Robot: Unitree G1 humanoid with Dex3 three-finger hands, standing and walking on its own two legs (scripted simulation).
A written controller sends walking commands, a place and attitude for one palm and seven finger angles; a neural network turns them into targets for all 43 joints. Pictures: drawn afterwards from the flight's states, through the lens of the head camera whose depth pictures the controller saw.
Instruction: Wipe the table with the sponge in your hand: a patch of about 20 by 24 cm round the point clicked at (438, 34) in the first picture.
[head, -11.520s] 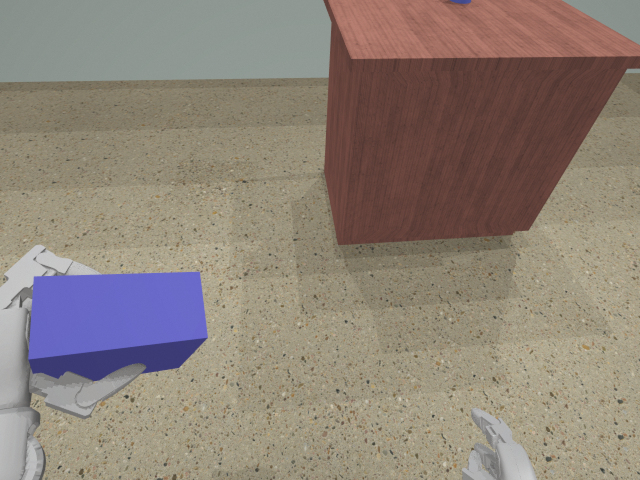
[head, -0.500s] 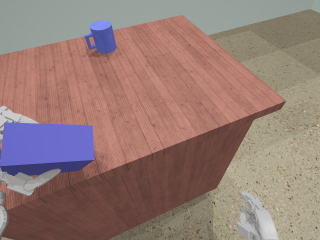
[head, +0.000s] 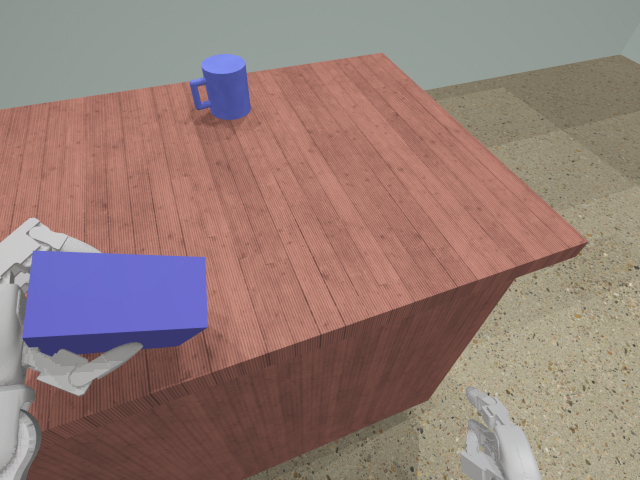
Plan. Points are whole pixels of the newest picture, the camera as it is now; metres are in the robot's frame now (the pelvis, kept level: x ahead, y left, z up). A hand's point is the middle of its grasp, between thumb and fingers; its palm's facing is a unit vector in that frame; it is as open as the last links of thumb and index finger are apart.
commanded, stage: look again from close up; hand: left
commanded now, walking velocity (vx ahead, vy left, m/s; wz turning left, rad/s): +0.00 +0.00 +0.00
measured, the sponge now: (145, 307) +0.24 +0.20 +0.14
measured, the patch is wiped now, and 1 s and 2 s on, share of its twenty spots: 0.00 0.00 0.00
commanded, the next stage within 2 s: come to a stop and stand still in 0.16 s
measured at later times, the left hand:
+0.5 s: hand (13, 241) +0.25 +0.30 +0.21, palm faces +0.54 -0.73 -0.42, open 10.8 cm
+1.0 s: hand (81, 299) +0.23 +0.25 +0.17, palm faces +0.42 -0.85 -0.33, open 10.8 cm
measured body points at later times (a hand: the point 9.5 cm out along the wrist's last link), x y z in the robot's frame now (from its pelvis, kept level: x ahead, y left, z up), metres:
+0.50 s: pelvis +0.00 +0.00 +0.00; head +0.04 +0.01 +0.44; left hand +0.22 +0.33 +0.24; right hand +0.20 -0.20 -0.08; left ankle +0.00 +0.08 -0.74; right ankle +0.05 -0.12 -0.74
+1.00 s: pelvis +0.01 +0.00 +0.00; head +0.02 +0.01 +0.45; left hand +0.20 +0.29 +0.18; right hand +0.20 -0.23 -0.07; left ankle +0.00 +0.08 -0.74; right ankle +0.05 -0.12 -0.74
